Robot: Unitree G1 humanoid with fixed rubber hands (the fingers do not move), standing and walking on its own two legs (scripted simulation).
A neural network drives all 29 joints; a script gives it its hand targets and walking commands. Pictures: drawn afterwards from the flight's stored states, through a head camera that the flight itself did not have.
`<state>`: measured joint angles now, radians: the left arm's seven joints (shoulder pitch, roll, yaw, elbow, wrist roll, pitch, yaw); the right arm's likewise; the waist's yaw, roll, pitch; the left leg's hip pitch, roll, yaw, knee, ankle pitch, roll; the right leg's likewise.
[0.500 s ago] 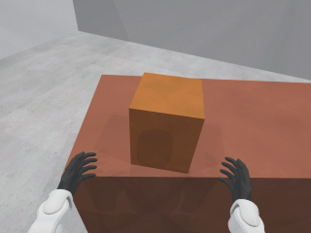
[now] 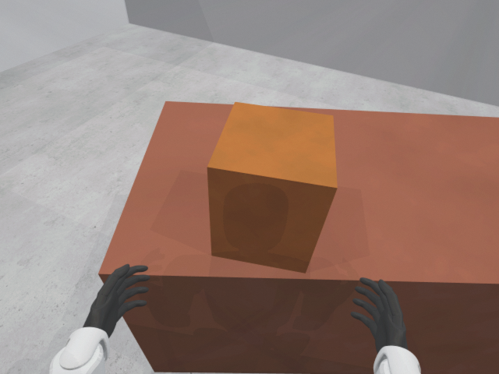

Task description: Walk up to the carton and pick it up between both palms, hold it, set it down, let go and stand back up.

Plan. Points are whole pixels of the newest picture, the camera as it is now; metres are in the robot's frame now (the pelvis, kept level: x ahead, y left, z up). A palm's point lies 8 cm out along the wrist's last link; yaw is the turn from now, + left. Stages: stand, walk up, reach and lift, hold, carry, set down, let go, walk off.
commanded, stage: set down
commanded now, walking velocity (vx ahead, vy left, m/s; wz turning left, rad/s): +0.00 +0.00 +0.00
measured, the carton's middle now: (270, 188) +0.46 +0.01 +0.04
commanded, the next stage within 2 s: let go in 1.14 s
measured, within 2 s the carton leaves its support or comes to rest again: neither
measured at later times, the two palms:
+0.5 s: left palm (107, 337) +0.17 +0.25 -0.02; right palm (393, 356) +0.19 -0.19 -0.02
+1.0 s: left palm (120, 339) +0.18 +0.24 -0.05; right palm out of the picture +0.16 -0.21 -0.06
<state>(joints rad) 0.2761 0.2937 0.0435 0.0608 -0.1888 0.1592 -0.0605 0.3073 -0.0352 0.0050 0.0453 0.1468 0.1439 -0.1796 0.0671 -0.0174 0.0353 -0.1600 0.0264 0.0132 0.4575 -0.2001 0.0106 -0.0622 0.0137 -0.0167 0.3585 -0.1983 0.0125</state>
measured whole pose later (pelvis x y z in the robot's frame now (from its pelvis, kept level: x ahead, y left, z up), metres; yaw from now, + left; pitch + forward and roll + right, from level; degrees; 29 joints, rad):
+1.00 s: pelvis +0.02 -0.01 +0.00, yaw +0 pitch -4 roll -1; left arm 0.28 0.25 0.04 0.32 -0.07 0.16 -0.01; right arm 0.31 -0.11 -0.01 0.49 0.03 -0.09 -0.02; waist 0.01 -0.02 0.04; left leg -0.15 0.03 0.01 0.44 -0.22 0.00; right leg -0.06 0.01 -0.02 0.36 -0.22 0.00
